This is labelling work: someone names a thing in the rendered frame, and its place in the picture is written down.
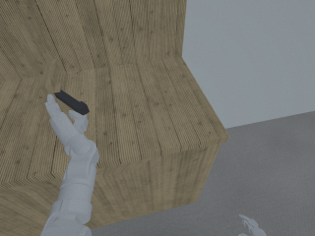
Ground left robot hand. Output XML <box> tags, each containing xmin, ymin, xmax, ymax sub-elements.
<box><xmin>44</xmin><ymin>93</ymin><xmax>89</xmax><ymax>146</ymax></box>

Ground tap lever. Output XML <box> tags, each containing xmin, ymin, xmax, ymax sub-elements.
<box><xmin>54</xmin><ymin>89</ymin><xmax>90</xmax><ymax>116</ymax></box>

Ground robot left upper arm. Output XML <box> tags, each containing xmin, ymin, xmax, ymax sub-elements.
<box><xmin>41</xmin><ymin>224</ymin><xmax>92</xmax><ymax>236</ymax></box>

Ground left robot forearm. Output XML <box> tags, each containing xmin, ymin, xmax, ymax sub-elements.
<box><xmin>40</xmin><ymin>134</ymin><xmax>99</xmax><ymax>236</ymax></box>

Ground counter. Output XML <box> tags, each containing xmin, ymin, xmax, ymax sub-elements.
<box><xmin>0</xmin><ymin>0</ymin><xmax>229</xmax><ymax>236</ymax></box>

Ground right robot hand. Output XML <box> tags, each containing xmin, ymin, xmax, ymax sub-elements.
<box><xmin>238</xmin><ymin>214</ymin><xmax>267</xmax><ymax>236</ymax></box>

